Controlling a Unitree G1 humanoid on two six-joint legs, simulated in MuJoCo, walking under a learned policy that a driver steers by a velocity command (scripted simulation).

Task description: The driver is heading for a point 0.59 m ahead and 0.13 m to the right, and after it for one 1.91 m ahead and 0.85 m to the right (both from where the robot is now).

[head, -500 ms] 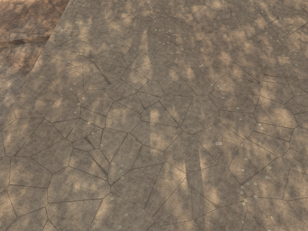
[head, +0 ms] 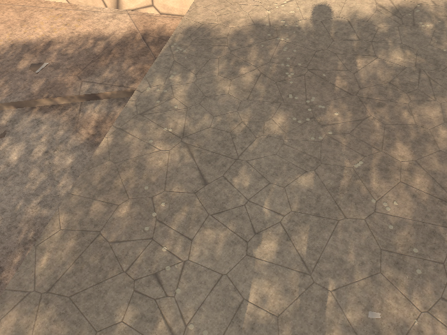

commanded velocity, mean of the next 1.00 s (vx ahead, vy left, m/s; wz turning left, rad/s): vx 0.50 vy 0.00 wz -0.23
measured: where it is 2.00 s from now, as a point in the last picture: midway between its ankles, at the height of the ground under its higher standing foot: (307, 206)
